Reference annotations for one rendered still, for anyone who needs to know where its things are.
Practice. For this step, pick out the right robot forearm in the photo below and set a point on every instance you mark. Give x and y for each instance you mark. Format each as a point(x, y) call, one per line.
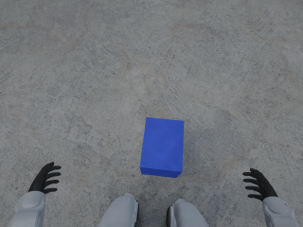
point(278, 213)

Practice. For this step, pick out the left robot forearm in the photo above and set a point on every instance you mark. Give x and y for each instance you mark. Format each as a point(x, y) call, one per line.
point(29, 211)

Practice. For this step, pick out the left robot thigh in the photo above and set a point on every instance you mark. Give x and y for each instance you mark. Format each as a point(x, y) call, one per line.
point(121, 213)

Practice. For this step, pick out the robot thigh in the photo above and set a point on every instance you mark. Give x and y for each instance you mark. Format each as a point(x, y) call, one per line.
point(121, 213)
point(185, 214)

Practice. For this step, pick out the carton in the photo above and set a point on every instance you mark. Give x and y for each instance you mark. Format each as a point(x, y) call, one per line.
point(162, 148)

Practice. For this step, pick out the right robot thigh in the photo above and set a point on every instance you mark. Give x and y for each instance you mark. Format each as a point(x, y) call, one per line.
point(185, 214)

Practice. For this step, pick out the right robot hand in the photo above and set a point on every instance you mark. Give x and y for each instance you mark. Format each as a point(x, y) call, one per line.
point(263, 185)

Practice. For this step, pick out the left robot hand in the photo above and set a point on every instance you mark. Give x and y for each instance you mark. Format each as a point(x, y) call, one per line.
point(40, 182)

